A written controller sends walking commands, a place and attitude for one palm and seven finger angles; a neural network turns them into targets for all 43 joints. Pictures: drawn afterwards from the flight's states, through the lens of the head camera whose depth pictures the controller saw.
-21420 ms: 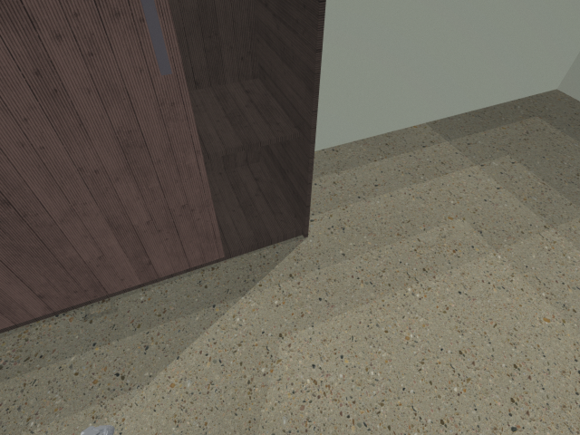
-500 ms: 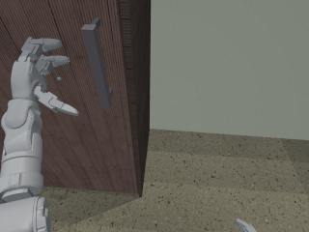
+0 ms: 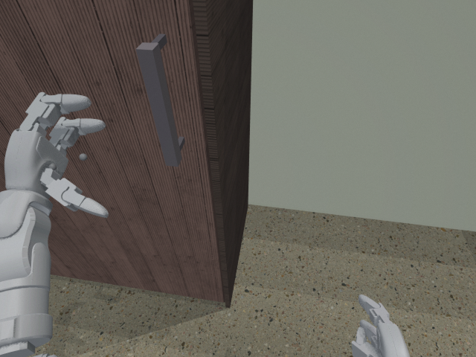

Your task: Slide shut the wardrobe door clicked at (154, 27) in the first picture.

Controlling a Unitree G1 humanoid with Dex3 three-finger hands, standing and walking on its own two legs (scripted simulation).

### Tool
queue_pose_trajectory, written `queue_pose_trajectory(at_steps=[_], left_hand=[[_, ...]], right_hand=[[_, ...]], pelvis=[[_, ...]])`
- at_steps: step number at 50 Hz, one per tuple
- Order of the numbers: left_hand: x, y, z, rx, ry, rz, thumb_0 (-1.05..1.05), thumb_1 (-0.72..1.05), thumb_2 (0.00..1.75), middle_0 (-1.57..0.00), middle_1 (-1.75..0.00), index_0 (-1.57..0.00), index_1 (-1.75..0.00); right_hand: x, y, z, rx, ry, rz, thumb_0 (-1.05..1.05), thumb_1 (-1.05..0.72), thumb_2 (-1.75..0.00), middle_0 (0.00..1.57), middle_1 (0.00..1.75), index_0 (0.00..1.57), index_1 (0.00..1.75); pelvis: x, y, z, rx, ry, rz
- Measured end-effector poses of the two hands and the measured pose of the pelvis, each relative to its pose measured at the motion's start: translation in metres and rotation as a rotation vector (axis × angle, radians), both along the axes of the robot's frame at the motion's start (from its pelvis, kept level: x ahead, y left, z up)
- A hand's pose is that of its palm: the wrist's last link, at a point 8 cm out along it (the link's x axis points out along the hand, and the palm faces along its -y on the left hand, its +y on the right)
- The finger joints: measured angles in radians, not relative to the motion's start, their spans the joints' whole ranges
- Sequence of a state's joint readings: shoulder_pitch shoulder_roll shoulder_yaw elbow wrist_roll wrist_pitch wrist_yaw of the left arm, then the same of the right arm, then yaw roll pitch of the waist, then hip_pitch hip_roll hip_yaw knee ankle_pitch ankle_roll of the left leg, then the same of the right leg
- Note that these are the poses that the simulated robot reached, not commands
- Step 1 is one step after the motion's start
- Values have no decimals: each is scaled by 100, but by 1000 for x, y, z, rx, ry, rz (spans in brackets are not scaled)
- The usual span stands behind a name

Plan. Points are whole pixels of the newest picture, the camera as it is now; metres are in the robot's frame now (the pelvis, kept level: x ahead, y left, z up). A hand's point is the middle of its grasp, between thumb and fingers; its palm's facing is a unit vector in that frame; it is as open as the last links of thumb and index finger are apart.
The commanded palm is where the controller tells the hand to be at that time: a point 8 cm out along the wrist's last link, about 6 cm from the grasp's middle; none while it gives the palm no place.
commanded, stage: slip the hand off the handle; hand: left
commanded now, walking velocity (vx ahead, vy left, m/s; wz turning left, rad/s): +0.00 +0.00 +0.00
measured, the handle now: (167, 105) +0.45 +0.17 +0.22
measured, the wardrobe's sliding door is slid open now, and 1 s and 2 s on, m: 0.00 0.00 0.00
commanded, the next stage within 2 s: draw the hand back to the body in 0.10 s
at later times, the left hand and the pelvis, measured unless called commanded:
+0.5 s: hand (71, 181) +0.28 +0.26 +0.20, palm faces -0.01 -1.00 -0.06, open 14.7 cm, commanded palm +0.24 +0.30 +0.21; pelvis +0.02 +0.02 +0.00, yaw +0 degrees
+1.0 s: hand (46, 212) +0.24 +0.28 +0.18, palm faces +0.41 -0.87 -0.28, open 13.0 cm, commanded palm +0.19 +0.32 +0.20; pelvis +0.01 +0.02 +0.01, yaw -1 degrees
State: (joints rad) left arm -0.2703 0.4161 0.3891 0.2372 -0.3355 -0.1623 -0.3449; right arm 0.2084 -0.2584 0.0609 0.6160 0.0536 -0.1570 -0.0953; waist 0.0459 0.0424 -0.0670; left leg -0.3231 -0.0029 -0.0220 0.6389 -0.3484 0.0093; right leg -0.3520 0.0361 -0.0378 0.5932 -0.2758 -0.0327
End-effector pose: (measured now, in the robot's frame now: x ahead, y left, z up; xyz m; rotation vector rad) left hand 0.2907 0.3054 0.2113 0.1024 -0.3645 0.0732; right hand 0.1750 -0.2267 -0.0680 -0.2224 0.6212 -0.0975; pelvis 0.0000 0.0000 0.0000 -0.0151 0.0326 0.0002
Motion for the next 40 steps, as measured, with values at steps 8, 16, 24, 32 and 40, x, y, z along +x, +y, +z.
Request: queue_pose_trajectory(at_steps=[8,16,24,32,40], left_hand=[[-15,9,-6,6,5,19,-2,-55,20,-25,-115,-25,-115],[-14,12,-16,-8,164,-24,-2,-56,20,-25,-115,-25,-115],[-25,8,-13,-35,287,-83,-2,-55,20,-25,-115,-25,-115],[-47,10,-20,-46,304,-38,-2,-55,20,-25,-115,-25,-115],[-66,10,-13,83,226,128,-2,-46,25,-25,-110,-25,-110]], right_hand=[[7,3,2,-1,-12,14,2,-91,-90,20,30,20,30],[6,8,1,3,-6,4,2,-91,-90,20,30,20,30],[26,25,18,50,-118,15,2,-91,-90,20,30,20,30],[41,39,28,50,-157,60,2,-91,-90,20,30,20,30],[38,44,30,25,-151,90,2,-91,-90,20,30,20,30]], pelvis=[[4,0,-1,-3,-2,0],[9,8,1,-8,-18,8],[17,17,4,-6,-40,-3],[17,22,4,-10,-63,7],[13,23,6,-13,-76,5]])
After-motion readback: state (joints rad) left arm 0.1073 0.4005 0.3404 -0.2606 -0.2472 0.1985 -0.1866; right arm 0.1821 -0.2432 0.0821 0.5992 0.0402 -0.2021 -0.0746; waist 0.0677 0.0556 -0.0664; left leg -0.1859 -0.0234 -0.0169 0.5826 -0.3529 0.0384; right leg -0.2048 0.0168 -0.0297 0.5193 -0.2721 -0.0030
